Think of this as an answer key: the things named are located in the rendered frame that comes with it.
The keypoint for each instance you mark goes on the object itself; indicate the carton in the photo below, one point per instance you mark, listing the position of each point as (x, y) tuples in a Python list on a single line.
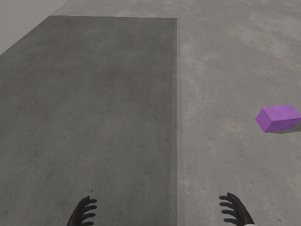
[(277, 118)]

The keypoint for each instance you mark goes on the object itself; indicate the robot right hand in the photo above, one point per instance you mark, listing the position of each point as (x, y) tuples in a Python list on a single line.
[(240, 213)]

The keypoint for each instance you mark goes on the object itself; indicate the robot left hand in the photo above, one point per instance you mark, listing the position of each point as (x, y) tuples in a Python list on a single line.
[(78, 215)]

